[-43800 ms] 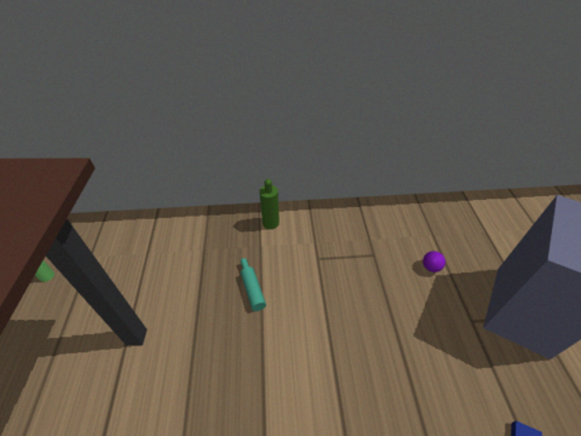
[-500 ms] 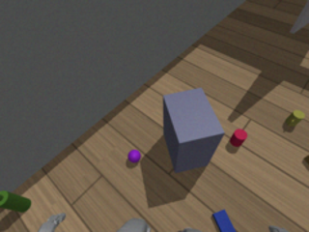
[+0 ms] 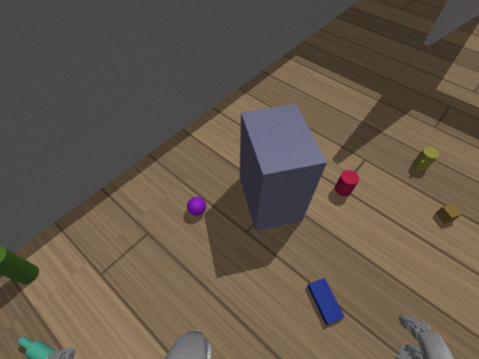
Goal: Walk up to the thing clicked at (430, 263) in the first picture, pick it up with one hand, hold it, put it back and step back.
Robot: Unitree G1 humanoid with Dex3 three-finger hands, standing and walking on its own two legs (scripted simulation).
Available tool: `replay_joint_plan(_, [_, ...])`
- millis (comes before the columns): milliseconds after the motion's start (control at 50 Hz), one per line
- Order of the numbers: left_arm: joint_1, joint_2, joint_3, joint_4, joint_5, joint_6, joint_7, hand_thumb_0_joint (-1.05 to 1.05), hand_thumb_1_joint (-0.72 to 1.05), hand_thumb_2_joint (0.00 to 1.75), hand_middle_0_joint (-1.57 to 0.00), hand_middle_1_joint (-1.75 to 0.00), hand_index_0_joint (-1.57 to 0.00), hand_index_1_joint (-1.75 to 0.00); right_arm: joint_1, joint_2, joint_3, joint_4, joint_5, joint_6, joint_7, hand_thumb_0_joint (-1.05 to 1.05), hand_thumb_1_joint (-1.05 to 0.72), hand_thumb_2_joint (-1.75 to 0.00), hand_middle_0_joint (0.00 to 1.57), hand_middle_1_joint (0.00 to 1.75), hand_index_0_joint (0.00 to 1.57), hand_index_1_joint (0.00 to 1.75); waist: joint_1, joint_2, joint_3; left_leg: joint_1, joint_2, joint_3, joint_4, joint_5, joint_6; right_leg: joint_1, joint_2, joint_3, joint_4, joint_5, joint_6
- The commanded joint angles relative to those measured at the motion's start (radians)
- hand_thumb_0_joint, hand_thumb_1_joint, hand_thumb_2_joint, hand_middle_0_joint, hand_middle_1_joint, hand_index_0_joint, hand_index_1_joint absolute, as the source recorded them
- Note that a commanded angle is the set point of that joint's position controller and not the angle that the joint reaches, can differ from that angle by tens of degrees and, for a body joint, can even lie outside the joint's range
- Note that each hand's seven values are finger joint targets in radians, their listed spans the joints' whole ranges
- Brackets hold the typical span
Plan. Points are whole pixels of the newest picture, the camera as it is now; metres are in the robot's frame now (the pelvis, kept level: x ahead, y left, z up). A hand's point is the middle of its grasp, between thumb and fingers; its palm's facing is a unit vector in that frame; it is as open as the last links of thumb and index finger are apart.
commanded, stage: step back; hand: left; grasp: from above
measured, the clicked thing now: (196, 206) +0.76 +0.26 -0.71
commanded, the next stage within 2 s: stand in 1.84 s
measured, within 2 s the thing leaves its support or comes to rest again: neither
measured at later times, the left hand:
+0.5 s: hand out of the picture -0.07 +0.25 -0.14, palm faces +0.08 -0.92 -0.38, open 7.4 cm
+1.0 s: hand out of the picture -0.30 +0.21 -0.10, palm faces +0.08 -0.87 -0.48, open 7.4 cm
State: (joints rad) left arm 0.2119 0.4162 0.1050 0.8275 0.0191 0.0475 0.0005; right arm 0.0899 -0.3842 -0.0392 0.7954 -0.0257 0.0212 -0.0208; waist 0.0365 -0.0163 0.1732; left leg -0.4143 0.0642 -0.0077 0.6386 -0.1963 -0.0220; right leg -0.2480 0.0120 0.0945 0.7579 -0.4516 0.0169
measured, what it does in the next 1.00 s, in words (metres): walks backwards: right foot, then left foot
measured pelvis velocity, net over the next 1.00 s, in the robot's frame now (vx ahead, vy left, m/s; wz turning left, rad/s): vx -0.32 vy -0.08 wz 0.07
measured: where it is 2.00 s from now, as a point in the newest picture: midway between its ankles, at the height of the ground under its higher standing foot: outside the picture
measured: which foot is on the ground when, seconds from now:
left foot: down 0.00-0.04, up 0.06-0.34, down 0.36-0.76, up 0.78-1.00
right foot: up 0.00-0.00, down 0.02-0.38, up 0.40-0.70, down 0.72-1.00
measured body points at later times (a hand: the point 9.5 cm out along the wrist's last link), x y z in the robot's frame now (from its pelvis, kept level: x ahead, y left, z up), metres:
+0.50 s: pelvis -0.17 -0.02 +0.01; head -0.12 +0.00 +0.45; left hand -0.07 +0.30 -0.11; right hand -0.06 -0.32 -0.11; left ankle -0.14 +0.09 -0.72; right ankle -0.14 -0.15 -0.65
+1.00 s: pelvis -0.32 -0.08 +0.01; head -0.30 -0.12 +0.46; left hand -0.30 +0.26 -0.07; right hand -0.24 -0.39 -0.13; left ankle -0.33 +0.08 -0.68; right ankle -0.31 -0.18 -0.72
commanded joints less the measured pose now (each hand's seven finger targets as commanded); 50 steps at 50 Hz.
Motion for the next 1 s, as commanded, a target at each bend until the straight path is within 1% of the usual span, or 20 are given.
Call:
replay_joint_plan(0, [0.102, 0.169, 0.045, -0.011, 0.016, -0.04, 0.014, 0.0, 0.9, 0.9, -0.2, -0.3, -0.2, -0.3, 0.024, -0.228, -0.069, -0.054, 0.021, 0.017, -0.007, 0.0, -0.9, -0.9, 0.2, 0.3, 0.2, 0.3, -0.028, 0.134, -0.279, 0.102, 0.054, -0.127, 0.037, 0.146, 0.132, 0.149, -0.017, -0.014, -0.373, 0.293, -0.044])
replay_joint_plan(20, [0.106, 0.245, 0.063, -0.023, 0.026, -0.043, 0.013, 0.0, 0.9, 0.9, -0.2, -0.3, -0.2, -0.3, 0.034, -0.184, -0.055, -0.072, 0.025, 0.017, -0.006, 0.0, -0.9, -0.9, 0.2, 0.3, 0.2, 0.3, -0.028, -0.092, -0.254, -0.119, -0.061, -0.09, 0.176, -0.134, 0.071, 0.19, -0.182, 0.24, -0.362, 0.31, -0.099])
replay_joint_plan(40, [0.026, 0.362, 0.083, -0.07, 0.028, -0.034, 0.011, 0.0, 0.9, 0.9, -0.2, -0.3, -0.2, -0.3, -0.02, -0.184, -0.064, -0.09, 0.027, 0.018, -0.022, 0.0, -0.9, -0.9, 0.2, 0.3, 0.2, 0.3, 0.029, -0.303, -0.205, -0.108, -0.158, -0.088, 0.398, -0.403, 0.029, -0.064, -0.394, 0.466, -0.436, 0.29, -0.285])
replay_joint_plan(60, [-0.035, 0.361, 0.081, -0.099, 0.024, -0.036, 0.019, 0.0, 0.9, 0.9, -0.2, -0.3, -0.2, -0.3, -0.022, -0.23, -0.087, -0.079, 0.023, 0.017, -0.027, 0.0, -0.9, -0.9, 0.2, 0.3, 0.2, 0.3, 0.014, -0.278, -0.116, -0.036, -0.104, -0.169, 0.53, -0.419, 0.02, -0.248, -0.44, 0.521, -0.474, 0.288, -0.324])
replay_joint_plan(140, [-0.117, 0.206, 0.049, -0.101, 0.024, -0.041, 0.027, 0.0, 0.9, 0.9, -0.2, -0.3, -0.2, -0.3, 0.074, -0.174, -0.054, -0.015, 0.032, 0.005, -0.018, 0.0, -0.9, -0.9, 0.2, 0.3, 0.2, 0.3, -0.059, -0.148, -0.123, -0.107, -0.193, -0.149, 0.549, -0.279, 0.031, -0.035, -0.186, 0.083, -0.281, 0.611, -0.181])
replay_joint_plan(220, [0.013, 0.194, 0.042, -0.102, 0.031, -0.034, 0.041, 0.0, 0.9, 0.9, -0.2, -0.3, -0.2, -0.3, 0.037, -0.157, -0.042, -0.034, 0.022, -0.005, -0.019, 0.0, -0.9, -0.9, 0.2, 0.3, 0.2, 0.3, 0.025, -0.175, -0.168, -0.139, -0.149, -0.096, 0.301, -0.326, 0.01, 0.189, -0.209, 0.128, -0.243, 0.701, -0.209])
replay_joint_plan(280, [-0.037, 0.205, 0.04, -0.128, 0.016, -0.023, 0.046, 0.0, 0.9, 0.9, -0.2, -0.3, -0.2, -0.3, 0.114, -0.159, -0.052, -0.019, 0.008, -0.011, -0.014, 0.0, -0.9, -0.9, 0.2, 0.3, 0.2, 0.3, -0.013, -0.214, -0.239, 0.0, -0.071, -0.05, 0.033, -0.292, 0.028, 0.198, -0.265, 0.162, -0.184, 0.719, -0.209])
replay_joint_plan(320, [-0.068, 0.196, 0.028, -0.14, -0.001, -0.007, 0.039, 0.0, 0.9, 0.9, -0.2, -0.3, -0.2, -0.3, 0.186, -0.163, -0.065, 0.018, 0.002, -0.014, -0.01, 0.0, -0.9, -0.9, 0.2, 0.3, 0.2, 0.3, -0.047, -0.148, -0.282, 0.164, -0.095, 0.005, -0.267, 0.001, 0.04, 0.149, -0.207, 0.094, -0.071, 0.655, -0.156])
replay_joint_plan(360, [-0.033, 0.127, 0.008, -0.151, -0.008, 0.001, 0.032, 0.0, 0.9, 0.9, -0.2, -0.3, -0.2, -0.3, 0.145, -0.28, -0.103, 0.0, -0.02, -0.011, -0.01, 0.0, -0.9, -0.9, 0.2, 0.3, 0.2, 0.3, -0.016, 0.124, -0.289, 0.361, 0.155, -0.344, -0.246, 0.302, 0.146, -0.186, -0.028, 0.001, 0.128, 0.228, -0.062])
replay_joint_plan(380, [-0.063, 0.141, 0.013, -0.15, -0.013, 0.002, 0.044, 0.0, 0.9, 0.9, -0.2, -0.3, -0.2, -0.3, 0.089, -0.346, -0.104, -0.023, -0.015, -0.008, -0.001, 0.0, -0.9, -0.9, 0.2, 0.3, 0.2, 0.3, -0.031, 0.225, -0.263, 0.24, 0.292, -0.454, -0.268, 0.329, 0.285, -0.216, 0.064, -0.016, 0.283, -0.165, -0.042])
replay_joint_plan(400, [-0.085, 0.176, 0.023, -0.138, -0.006, 0.002, 0.052, 0.0, 0.9, 0.9, -0.2, -0.3, -0.2, -0.3, 0.067, -0.38, -0.111, -0.034, -0.013, -0.012, -0.005, 0.0, -0.9, -0.9, 0.2, 0.3, 0.2, 0.3, -0.064, 0.262, -0.229, 0.068, 0.382, -0.557, -0.309, 0.263, 0.37, -0.148, 0.041, 0.071, 0.442, -0.224, -0.035])
replay_joint_plan(480, [-0.001, 0.17, 0.033, -0.07, -0.015, 0.007, 0.029, 0.0, 0.9, 0.9, -0.2, -0.3, -0.2, -0.3, -0.034, -0.227, -0.066, -0.05, -0.016, -0.011, -0.011, 0.0, -0.9, -0.9, 0.2, 0.3, 0.2, 0.3, 0.014, 0.131, -0.149, 0.06, 0.172, -0.225, -0.244, 0.259, 0.248, -0.176, 0.085, 0.078, 0.543, -0.052, -0.034])
replay_joint_plan(600, [0.016, 0.136, 0.012, -0.054, -0.005, -0.028, 0.026, 0.0, 0.9, 0.9, -0.2, -0.3, -0.2, -0.3, 0.045, -0.231, -0.072, -0.037, -0.009, 0.01, 0.0, 0.0, -0.9, -0.9, 0.2, 0.3, 0.2, 0.3, -0.043, 0.237, -0.219, 0.32, 0.179, -0.222, -0.196, 0.181, 0.268, -0.154, 0.005, -0.025, 0.071, -0.078, 0.007])
replay_joint_plan(680, [0.135, 0.142, 0.018, 0.058, 0.005, -0.052, 0.022, 0.0, 0.9, 0.9, -0.2, -0.3, -0.2, -0.3, 0.021, -0.267, -0.081, -0.027, -0.002, 0.04, 0.013, 0.0, -0.9, -0.9, 0.2, 0.3, 0.2, 0.3, -0.014, 0.216, -0.295, 0.2, 0.11, -0.147, -0.123, -0.068, 0.185, 0.116, 0.029, -0.137, -0.384, 0.117, -0.034])
replay_joint_plan(700, [0.137, 0.173, 0.029, 0.073, 0.02, -0.057, 0.024, 0.0, 0.9, 0.9, -0.2, -0.3, -0.2, -0.3, 0.038, -0.22, -0.069, -0.024, 0.0, 0.044, 0.015, 0.0, -0.9, -0.9, 0.2, 0.3, 0.2, 0.3, -0.019, 0.121, -0.277, 0.059, 0.052, -0.118, -0.03, -0.164, 0.142, 0.193, -0.011, -0.032, -0.4, 0.116, -0.055])
replay_joint_plan(720, [0.14, 0.252, 0.053, 0.053, 0.04, -0.061, 0.025, 0.0, 0.9, 0.9, -0.2, -0.3, -0.2, -0.3, 0.017, -0.158, -0.049, -0.054, 0.005, 0.037, 0.015, 0.0, -0.9, -0.9, 0.2, 0.3, 0.2, 0.3, 0.009, -0.128, -0.209, -0.198, -0.092, -0.073, 0.159, -0.306, 0.071, 0.194, -0.183, 0.283, -0.449, -0.074, -0.116])
replay_joint_plan(740, [0.039, 0.36, 0.073, 0.005, 0.041, -0.055, 0.03, 0.0, 0.9, 0.9, -0.2, -0.3, -0.2, -0.3, -0.052, -0.163, -0.057, -0.072, 0.001, 0.034, 0.001, 0.0, -0.9, -0.9, 0.2, 0.3, 0.2, 0.3, 0.046, -0.199, -0.137, -0.158, -0.125, -0.167, 0.299, -0.375, 0.016, -0.114, -0.425, 0.494, -0.533, -0.196, -0.267])
replay_joint_plan(760, [-0.046, 0.382, 0.075, -0.026, 0.037, -0.057, 0.034, 0.0, 0.9, 0.9, -0.2, -0.3, -0.2, -0.3, -0.05, -0.235, -0.087, -0.051, -0.001, 0.037, -0.004, 0.0, -0.9, -0.9, 0.2, 0.3, 0.2, 0.3, 0.033, -0.205, -0.043, -0.071, -0.066, -0.216, 0.449, -0.356, 0.001, -0.318, -0.485, 0.578, -0.594, -0.305, -0.315])
replay_joint_plan(840, [-0.113, 0.191, 0.034, -0.005, 0.023, -0.078, 0.032, 0.0, 0.9, 0.9, -0.2, -0.3, -0.2, -0.3, 0.107, -0.162, -0.056, 0.049, 0.008, 0.018, 0.009, 0.0, -0.9, -0.9, 0.2, 0.3, 0.2, 0.3, -0.07, -0.082, -0.048, -0.077, -0.159, -0.17, 0.445, -0.152, 0.014, -0.11, -0.168, 0.062, -0.411, 0.183, -0.122])
replay_joint_plan(980, [0.09, 0.249, 0.06, 0.027, 0.03, -0.088, 0.013, 0.0, 0.9, 0.9, -0.2, -0.3, -0.2, -0.3, 0.009, -0.192, -0.06, 0.035, -0.015, -0.023, 0.034, 0.0, -0.9, -0.9, 0.2, 0.3, 0.2, 0.3, 0.07, -0.198, -0.099, -0.139, -0.072, -0.074, 0.085, -0.311, -0.006, 0.187, -0.283, 0.232, -0.464, -0.213, -0.203])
